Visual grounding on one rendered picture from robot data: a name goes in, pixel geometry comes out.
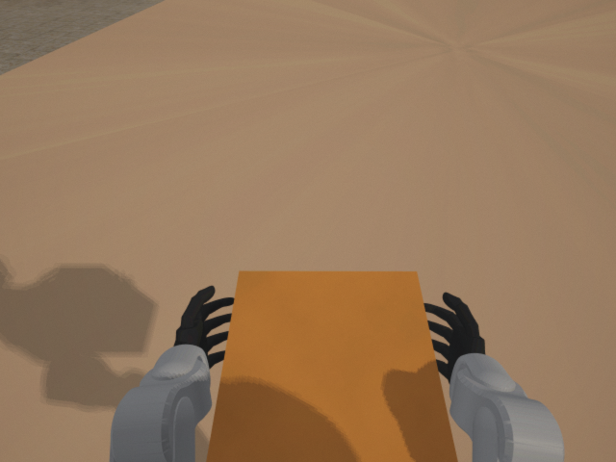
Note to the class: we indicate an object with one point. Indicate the carton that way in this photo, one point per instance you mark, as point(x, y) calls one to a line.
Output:
point(330, 366)

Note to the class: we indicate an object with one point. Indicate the robot left hand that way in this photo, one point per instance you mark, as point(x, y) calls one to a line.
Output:
point(194, 329)

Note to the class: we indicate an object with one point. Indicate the robot right hand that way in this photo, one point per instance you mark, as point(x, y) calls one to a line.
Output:
point(463, 339)

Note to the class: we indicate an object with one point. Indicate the robot right forearm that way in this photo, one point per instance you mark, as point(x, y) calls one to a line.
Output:
point(503, 424)

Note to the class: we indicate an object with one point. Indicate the robot left forearm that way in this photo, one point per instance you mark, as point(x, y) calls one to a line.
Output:
point(156, 421)

